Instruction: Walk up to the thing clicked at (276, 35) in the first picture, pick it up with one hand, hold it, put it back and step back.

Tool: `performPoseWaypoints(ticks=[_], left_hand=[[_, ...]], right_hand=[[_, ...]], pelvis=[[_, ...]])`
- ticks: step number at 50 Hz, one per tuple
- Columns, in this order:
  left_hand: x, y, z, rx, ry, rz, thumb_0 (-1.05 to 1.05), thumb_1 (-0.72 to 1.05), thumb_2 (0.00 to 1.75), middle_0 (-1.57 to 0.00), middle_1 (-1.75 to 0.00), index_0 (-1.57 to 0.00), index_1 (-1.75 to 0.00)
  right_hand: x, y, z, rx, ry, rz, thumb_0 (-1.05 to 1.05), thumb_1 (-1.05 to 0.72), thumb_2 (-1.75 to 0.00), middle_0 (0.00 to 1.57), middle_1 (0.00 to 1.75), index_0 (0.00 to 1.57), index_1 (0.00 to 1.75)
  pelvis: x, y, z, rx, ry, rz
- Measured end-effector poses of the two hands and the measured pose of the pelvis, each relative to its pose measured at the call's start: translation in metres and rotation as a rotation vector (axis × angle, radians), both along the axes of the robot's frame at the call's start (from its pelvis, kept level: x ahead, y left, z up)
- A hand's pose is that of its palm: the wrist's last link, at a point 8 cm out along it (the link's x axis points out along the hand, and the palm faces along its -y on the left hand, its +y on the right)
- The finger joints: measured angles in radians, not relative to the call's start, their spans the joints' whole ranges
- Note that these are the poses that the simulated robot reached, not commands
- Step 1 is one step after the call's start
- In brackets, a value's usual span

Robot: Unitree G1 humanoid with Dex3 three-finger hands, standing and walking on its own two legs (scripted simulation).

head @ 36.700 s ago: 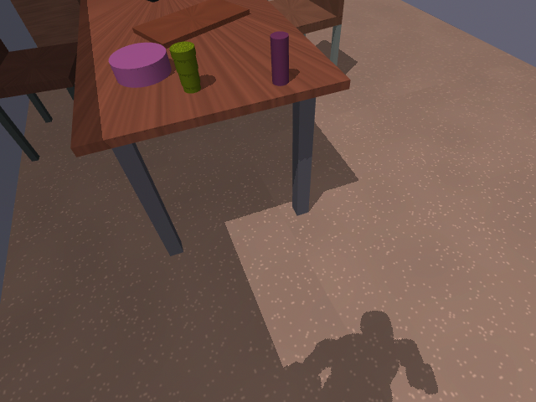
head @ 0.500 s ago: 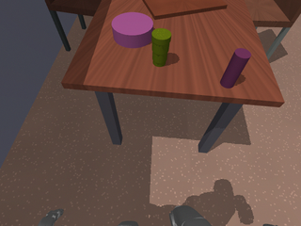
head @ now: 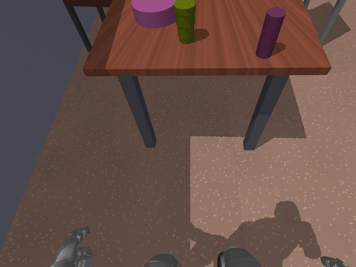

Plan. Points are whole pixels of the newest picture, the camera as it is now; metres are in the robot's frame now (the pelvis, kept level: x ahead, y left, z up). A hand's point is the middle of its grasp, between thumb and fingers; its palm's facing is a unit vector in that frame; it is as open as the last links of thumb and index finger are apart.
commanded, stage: step back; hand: right
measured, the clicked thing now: (269, 34) +0.75 -0.24 +0.04
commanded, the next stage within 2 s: stand in 1.96 s
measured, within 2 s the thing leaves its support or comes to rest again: neither
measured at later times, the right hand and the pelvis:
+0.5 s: hand out of the picture -0.05 -0.30 -0.14, palm faces +0.03 +0.91 -0.42, open 7.4 cm; pelvis -0.17 -0.02 -0.01, yaw -5 degrees
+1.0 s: hand out of the picture -0.24 -0.29 -0.13, palm faces -0.08 +0.91 -0.41, open 7.4 cm; pelvis -0.31 -0.03 +0.01, yaw +1 degrees
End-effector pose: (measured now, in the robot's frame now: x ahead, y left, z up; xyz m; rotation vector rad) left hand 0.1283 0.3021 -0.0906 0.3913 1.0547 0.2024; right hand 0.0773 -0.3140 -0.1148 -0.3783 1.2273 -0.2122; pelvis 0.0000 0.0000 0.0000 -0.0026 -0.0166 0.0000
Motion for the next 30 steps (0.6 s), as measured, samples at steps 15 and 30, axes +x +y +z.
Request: performPoseWaypoints(ticks=[15,30], left_hand=[[-0.11,0.013,-0.02,-0.061,0.101,0.018,0.0,0.91,0.9,-0.21,-0.3,-0.2,-0.3],[-0.251,-0.026,0.002,0.003,0.153,0.017,0.0,0.91,0.9,-0.21,-0.3,-0.2,-0.3]], right_hand=[[-0.092,0.008,0.043,-0.068,-0.052,-0.006,0.0,-0.9,-0.9,0.21,0.3,0.21,0.3],[-0.186,-0.032,0.011,0.019,-0.122,-0.038,0.0,-0.91,-0.9,0.21,0.3,0.2,0.29]], pelvis=[[-0.092,0.008,0.013,-0.028,-0.004,-0.04],[-0.2,-0.029,0.006,0.042,-0.029,-0.087]])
